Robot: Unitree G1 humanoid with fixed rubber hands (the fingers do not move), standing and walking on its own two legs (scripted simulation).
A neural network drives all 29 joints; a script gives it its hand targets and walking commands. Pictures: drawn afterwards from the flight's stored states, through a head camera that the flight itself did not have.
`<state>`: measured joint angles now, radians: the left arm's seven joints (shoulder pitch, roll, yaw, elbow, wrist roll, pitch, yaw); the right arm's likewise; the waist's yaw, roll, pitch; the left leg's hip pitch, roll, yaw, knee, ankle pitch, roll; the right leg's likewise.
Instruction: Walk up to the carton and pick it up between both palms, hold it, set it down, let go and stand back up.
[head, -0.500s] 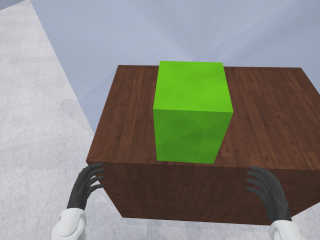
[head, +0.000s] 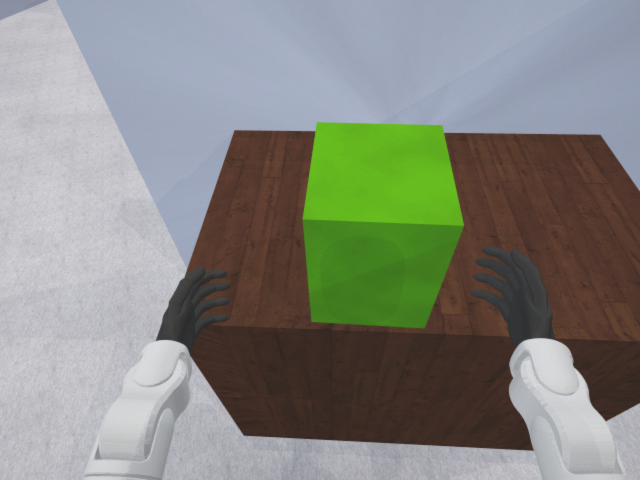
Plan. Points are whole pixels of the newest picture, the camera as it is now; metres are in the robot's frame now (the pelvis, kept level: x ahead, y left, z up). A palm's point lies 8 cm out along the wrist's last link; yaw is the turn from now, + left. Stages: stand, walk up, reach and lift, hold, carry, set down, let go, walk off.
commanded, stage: reach and lift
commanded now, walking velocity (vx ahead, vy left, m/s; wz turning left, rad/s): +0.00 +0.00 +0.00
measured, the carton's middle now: (372, 229) +0.46 -0.04 +0.03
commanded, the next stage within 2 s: none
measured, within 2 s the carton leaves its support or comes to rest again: neither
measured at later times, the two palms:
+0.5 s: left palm (189, 241) +0.34 +0.18 +0.15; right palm (505, 248) +0.35 -0.18 +0.12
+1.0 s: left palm (193, 177) +0.41 +0.19 +0.18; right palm (503, 181) +0.42 -0.18 +0.16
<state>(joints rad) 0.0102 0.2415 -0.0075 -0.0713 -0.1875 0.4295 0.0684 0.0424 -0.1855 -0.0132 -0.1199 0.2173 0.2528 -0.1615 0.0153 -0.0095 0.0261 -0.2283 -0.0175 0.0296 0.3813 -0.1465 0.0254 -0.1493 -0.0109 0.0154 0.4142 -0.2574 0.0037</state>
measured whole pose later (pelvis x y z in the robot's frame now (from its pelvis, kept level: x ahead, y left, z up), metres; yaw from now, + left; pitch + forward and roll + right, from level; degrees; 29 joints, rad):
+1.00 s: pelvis +0.01 +0.00 +0.00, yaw +0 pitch +1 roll +0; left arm -0.70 0.33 0.02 0.23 -0.19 0.69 0.07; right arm -0.74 -0.27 -0.01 0.48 0.31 0.39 -0.20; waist -0.01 -0.01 0.03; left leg -0.25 -0.01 0.03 0.38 -0.15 0.02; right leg -0.15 0.00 0.02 0.36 -0.24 0.01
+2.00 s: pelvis +0.02 +0.00 +0.00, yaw -1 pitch +9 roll -1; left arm -0.74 0.15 0.02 0.92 -0.15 -0.06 0.05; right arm -0.69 -0.20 -0.01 0.97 0.26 -0.09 -0.13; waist 0.00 -0.01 -0.07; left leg -0.39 0.00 0.03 0.39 -0.16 0.02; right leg -0.28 0.01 0.02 0.35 -0.22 0.01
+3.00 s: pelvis +0.00 +0.01 +0.00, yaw -1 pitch +8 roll -1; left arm -0.73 -0.08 0.38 0.92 0.23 -0.10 0.06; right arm -0.69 0.10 -0.50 0.97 -0.33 -0.21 -0.13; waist 0.00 -0.01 -0.08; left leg -0.40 0.01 0.03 0.39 -0.13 0.02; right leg -0.29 0.01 0.02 0.35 -0.20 0.01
